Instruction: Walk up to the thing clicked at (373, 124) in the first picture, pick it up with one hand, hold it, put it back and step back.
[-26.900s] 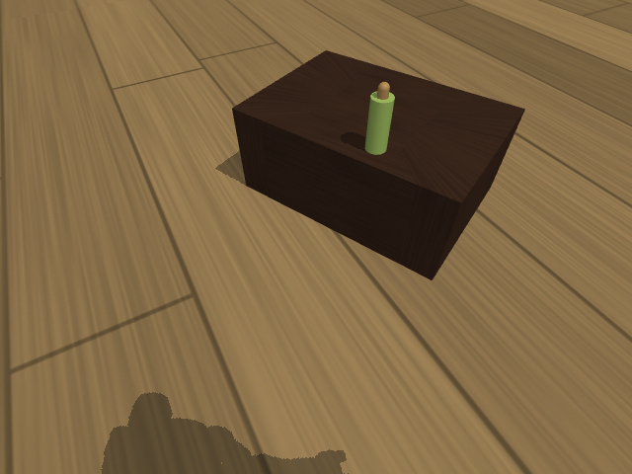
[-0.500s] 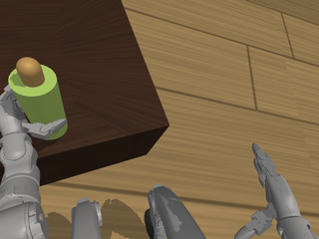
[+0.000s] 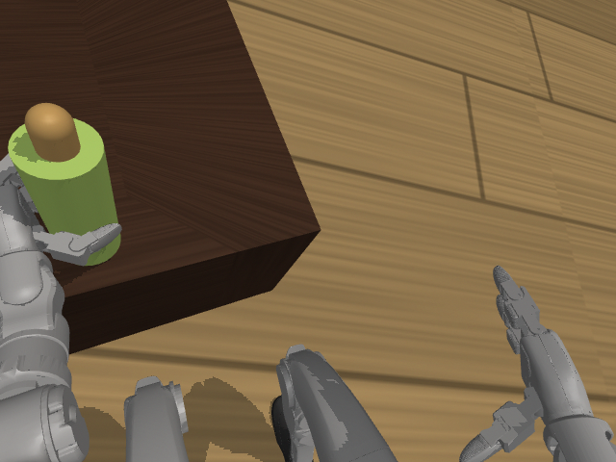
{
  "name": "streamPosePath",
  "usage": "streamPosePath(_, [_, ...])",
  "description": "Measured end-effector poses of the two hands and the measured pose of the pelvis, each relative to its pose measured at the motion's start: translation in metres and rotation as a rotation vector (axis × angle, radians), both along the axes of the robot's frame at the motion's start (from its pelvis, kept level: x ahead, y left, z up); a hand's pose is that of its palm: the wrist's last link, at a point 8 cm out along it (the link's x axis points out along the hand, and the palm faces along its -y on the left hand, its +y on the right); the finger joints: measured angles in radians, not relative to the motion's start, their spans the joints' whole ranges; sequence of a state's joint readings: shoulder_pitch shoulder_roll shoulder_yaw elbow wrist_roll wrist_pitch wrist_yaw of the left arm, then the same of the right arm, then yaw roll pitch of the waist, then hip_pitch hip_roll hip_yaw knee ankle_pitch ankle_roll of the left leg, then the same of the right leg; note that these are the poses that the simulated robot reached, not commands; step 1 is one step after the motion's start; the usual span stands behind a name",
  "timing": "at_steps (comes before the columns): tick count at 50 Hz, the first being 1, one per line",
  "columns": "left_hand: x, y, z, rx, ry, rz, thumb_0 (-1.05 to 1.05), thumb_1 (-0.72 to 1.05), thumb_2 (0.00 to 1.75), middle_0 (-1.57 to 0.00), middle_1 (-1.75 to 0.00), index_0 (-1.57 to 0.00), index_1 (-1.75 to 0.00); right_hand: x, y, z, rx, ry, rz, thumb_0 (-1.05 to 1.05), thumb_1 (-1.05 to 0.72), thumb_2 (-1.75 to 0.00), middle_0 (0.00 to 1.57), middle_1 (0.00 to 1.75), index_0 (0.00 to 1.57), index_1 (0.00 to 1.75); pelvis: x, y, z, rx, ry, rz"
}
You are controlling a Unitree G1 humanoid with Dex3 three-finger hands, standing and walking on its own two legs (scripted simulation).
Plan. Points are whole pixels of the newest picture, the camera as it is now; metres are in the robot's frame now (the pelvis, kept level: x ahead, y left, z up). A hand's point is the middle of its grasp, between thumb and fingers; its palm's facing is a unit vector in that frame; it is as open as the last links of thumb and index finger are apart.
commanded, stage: lower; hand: left
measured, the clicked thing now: (73, 190) +0.48 +0.17 -0.03
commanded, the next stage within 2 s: loosen in 0.14 s
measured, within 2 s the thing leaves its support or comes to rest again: rests again in 0.70 s
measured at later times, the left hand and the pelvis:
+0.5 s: hand (70, 205) +0.48 +0.18 -0.06, palm faces +0.18 -0.98 -0.01, open 11.6 cm; pelvis +0.00 +0.00 -0.01, yaw +0 degrees
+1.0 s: hand (40, 190) +0.49 +0.21 -0.04, palm faces +0.21 -0.98 -0.01, open 17.5 cm; pelvis +0.00 +0.00 +0.00, yaw +0 degrees
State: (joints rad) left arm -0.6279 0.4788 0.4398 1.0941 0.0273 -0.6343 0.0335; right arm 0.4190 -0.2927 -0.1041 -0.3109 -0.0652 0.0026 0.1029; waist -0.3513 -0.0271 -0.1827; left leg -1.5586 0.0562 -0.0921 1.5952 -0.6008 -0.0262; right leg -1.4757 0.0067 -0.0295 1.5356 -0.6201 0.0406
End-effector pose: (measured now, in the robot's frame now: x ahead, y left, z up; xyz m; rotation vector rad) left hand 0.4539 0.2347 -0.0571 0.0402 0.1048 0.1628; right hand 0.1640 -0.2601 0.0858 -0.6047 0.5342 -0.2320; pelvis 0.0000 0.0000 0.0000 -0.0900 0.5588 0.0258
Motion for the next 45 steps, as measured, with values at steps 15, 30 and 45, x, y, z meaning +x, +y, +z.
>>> streamPosePath(15, [0.002,-0.003,-0.006,0.003,-0.024,-0.005,0.0,-0.59,1.02,-0.71,-1.04,-0.74,-1.03,0.002,0.004,0.0,-0.012,-0.012,0.027,-0.01,0.5,-0.06,0.06,0.05,0.06,0.05,-0.001,0.0,-0.007,-0.006,0.009,0.002])
streamPosePath(30, [0.003,-0.002,-0.002,-0.022,-0.058,0.005,-0.01,-0.57,0.42,-0.65,-0.62,-0.67,-0.6,-0.004,0.006,0.001,-0.024,-0.019,0.025,-0.01,0.5,-0.05,0.06,0.05,0.06,0.05,-0.006,0.002,-0.011,-0.009,0.005,0.004])
streamPosePath(45, [0.004,0.003,0.002,-0.027,-0.065,0.02,-0.01,-0.61,0.03,-0.2,-0.12,-0.22,-0.1,-0.003,0.008,0.006,-0.023,-0.031,0.034,-0.01,0.5,-0.05,0.06,0.05,0.06,0.05,-0.006,0.001,-0.01,-0.004,0.001,0.0])
